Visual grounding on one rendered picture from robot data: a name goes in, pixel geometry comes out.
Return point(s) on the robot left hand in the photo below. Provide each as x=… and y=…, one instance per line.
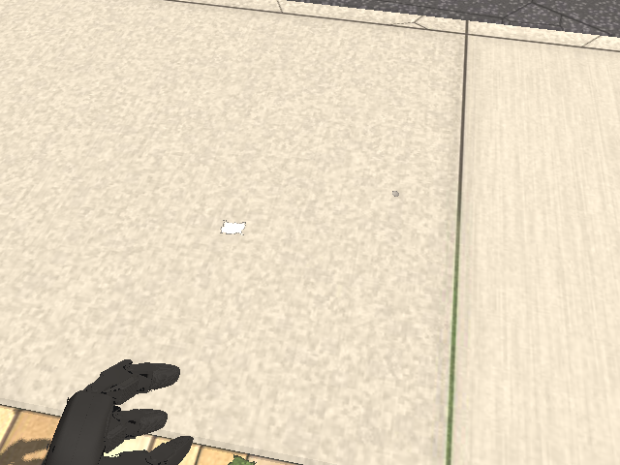
x=91, y=424

